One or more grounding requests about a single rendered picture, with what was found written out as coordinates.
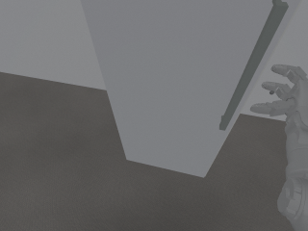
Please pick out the right robot forearm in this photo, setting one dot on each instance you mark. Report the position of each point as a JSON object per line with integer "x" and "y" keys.
{"x": 297, "y": 143}

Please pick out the fridge door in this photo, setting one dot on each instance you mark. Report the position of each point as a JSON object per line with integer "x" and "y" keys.
{"x": 171, "y": 67}

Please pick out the handle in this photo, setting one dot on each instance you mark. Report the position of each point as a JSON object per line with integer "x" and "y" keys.
{"x": 275, "y": 17}

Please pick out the robot right hand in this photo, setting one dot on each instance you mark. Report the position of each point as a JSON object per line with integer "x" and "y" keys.
{"x": 298, "y": 94}

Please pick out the right robot upper arm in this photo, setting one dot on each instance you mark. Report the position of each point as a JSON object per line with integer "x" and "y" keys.
{"x": 292, "y": 203}

